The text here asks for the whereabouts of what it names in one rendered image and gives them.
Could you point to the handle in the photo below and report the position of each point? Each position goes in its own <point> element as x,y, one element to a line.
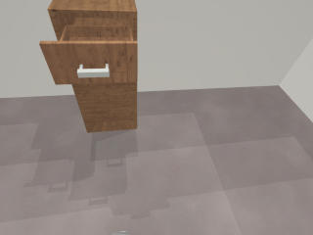
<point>84,73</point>

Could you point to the drawer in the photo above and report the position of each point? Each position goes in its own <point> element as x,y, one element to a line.
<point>92,46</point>

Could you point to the cabinet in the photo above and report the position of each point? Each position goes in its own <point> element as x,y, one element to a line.
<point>109,106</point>

